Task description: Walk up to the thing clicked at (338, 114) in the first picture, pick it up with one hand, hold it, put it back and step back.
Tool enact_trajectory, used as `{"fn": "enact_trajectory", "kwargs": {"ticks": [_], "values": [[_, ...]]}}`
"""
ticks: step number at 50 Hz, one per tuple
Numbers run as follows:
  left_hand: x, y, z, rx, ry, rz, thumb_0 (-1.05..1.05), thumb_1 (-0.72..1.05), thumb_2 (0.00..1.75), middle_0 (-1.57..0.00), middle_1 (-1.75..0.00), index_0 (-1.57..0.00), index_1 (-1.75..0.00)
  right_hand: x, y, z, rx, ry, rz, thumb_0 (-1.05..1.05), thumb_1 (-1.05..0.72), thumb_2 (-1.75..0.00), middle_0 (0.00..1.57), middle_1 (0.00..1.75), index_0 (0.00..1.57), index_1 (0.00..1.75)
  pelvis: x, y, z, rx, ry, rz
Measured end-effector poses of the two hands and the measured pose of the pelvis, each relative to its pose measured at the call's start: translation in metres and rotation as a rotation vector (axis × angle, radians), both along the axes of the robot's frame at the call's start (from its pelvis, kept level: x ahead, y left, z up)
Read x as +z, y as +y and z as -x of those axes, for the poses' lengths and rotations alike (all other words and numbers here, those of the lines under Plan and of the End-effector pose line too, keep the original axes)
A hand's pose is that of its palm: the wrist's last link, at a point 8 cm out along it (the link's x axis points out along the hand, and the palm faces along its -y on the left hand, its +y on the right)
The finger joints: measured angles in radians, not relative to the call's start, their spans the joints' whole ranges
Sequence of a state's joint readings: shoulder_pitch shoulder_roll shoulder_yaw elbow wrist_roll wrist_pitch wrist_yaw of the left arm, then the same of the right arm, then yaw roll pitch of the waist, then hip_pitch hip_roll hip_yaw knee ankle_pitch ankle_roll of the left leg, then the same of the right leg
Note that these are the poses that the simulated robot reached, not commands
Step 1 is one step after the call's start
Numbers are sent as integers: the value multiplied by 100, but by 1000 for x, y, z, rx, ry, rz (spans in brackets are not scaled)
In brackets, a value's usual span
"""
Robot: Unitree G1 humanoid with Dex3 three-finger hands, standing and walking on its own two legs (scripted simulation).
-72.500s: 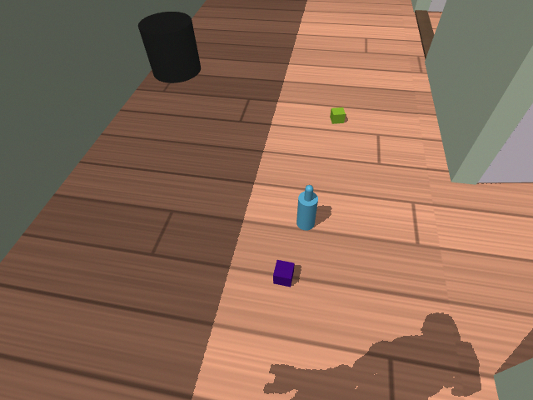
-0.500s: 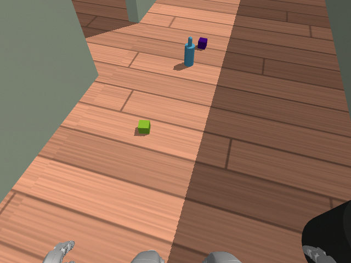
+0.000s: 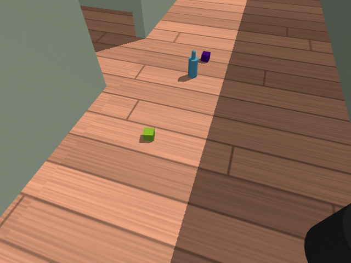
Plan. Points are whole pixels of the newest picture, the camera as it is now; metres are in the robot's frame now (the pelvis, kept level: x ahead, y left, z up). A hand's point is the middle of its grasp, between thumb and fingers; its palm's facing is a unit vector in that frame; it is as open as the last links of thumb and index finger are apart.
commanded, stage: step back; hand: left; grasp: from above
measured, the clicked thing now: (149, 134) +1.03 +0.26 -0.73
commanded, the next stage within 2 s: stand in 0.52 s
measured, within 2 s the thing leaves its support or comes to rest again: neither
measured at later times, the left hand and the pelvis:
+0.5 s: hand out of the picture +0.12 +0.27 -0.15, palm faces +0.03 -0.94 -0.34, open 7.4 cm; pelvis +0.05 +0.01 +0.00, yaw +1 degrees
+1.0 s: hand out of the picture +0.12 +0.27 -0.14, palm faces +0.00 -0.94 -0.34, open 7.4 cm; pelvis +0.04 +0.01 +0.02, yaw +1 degrees
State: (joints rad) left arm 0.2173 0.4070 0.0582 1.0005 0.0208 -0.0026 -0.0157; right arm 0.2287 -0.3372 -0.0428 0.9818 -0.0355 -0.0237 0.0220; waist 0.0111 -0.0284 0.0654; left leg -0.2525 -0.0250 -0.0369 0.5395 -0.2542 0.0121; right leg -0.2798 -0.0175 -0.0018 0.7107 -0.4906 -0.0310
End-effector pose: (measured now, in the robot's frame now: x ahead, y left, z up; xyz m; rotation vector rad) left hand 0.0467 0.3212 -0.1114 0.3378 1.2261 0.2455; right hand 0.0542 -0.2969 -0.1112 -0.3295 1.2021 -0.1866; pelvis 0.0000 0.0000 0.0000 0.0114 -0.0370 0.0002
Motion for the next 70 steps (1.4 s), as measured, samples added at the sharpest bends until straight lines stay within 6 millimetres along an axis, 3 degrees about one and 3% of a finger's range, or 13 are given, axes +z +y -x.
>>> {"fn": "enact_trajectory", "kwargs": {"ticks": [9, 15, 28, 33, 39, 46, 59, 70], "values": [[11, -16, -36, 1, -115, -7, 1, 91, 90, -20, -30, -21, -30, -4, -10, -31, 10, -2, 4, 1, -90, -90, 20, 30, 21, 30, 1, -6, -16, 27, -10, 14], [1, -6, -50, 11, -105, 15, 1, 91, 90, -21, -30, -21, -30, -4, -3, -58, 40, -23, 31, 1, -90, -90, 20, 30, 21, 29, -4, 7, -28, 46, -19, 2], [-5, -4, -62, 18, -24, 42, 1, 91, 90, -20, -30, -20, -30, 7, 25, -110, 46, -71, -12, 1, -90, -90, 20, 30, 21, 30, 5, 12, -49, 20, -2, 22], [-1, -7, -66, 11, -11, 47, 1, 91, 90, -20, -30, -20, -30, 10, 27, -119, 48, -86, -19, 0, -90, -90, 20, 30, 21, 30, 9, 14, -51, 17, -6, 19], [4, -9, -71, -4, -27, 46, 1, 91, 90, -20, -30, -20, -30, 13, 24, -114, 35, -83, -17, 0, -90, -90, 20, 30, 21, 30, 13, 14, -48, 14, -16, 17], [8, -10, -71, -18, -43, 47, 1, 91, 90, -20, -30, -20, -30, 13, 18, -90, 11, -53, -11, 0, -90, -90, 20, 30, 21, 29, 15, 13, -41, 15, -22, 18], [5, -9, -44, -15, 17, 49, 1, 91, 90, -20, -30, -20, -30, 7, 12, -43, -23, 41, -9, 1, -90, -90, 20, 30, 21, 29, 15, 12, -31, 16, -13, 16], [3, -11, -34, -8, 55, 51, 1, 91, 90, -20, -30, -20, -30, 4, 12, -37, -23, 74, -11, 1, -90, -90, 20, 30, 21, 29, 15, 12, -34, 17, 1, 15]]}}
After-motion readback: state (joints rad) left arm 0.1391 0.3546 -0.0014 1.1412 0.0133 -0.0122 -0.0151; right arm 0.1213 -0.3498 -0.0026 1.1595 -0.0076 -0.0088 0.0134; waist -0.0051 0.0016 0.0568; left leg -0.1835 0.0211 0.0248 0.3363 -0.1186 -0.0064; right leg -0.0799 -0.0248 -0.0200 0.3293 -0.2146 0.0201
